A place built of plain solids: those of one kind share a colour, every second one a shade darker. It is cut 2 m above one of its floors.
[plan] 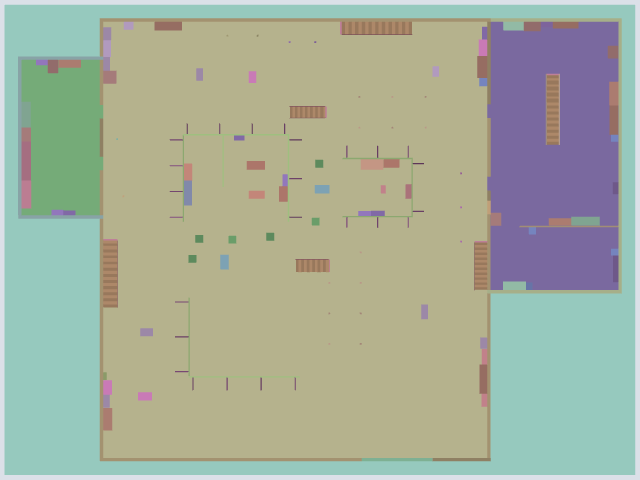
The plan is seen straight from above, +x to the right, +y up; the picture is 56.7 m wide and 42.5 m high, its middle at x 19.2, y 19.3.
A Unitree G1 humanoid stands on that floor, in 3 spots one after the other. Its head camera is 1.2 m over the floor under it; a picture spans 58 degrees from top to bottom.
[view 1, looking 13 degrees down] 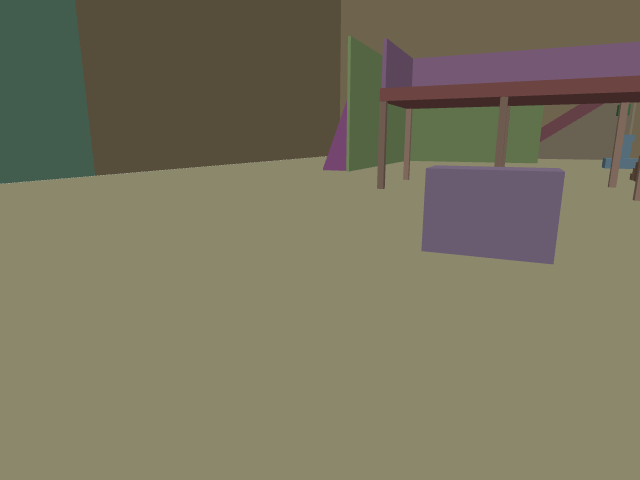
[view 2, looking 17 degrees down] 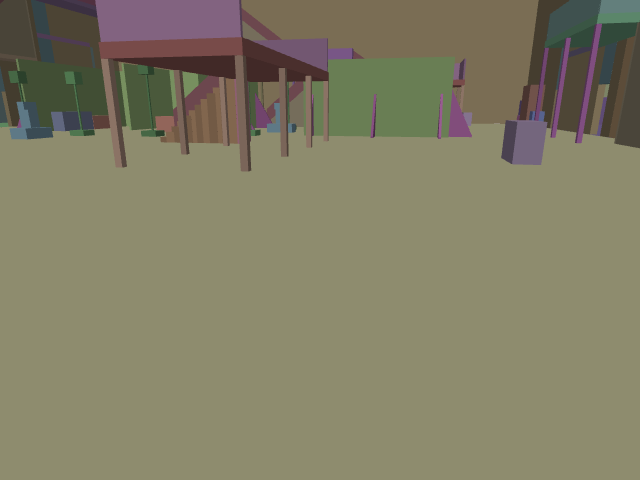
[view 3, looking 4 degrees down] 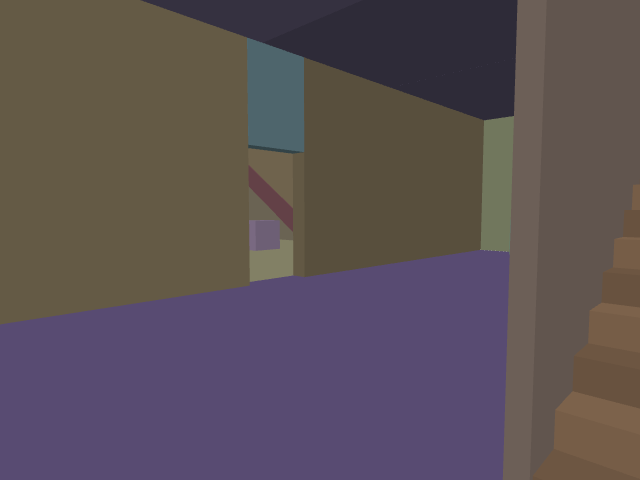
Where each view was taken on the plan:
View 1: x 33.45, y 13.15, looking -156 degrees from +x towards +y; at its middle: floor_bay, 5.33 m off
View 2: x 26.02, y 2.00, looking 102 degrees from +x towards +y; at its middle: floor_bay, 4.10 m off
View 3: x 39.81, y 26.00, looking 134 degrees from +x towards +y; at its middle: wall_bay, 7.95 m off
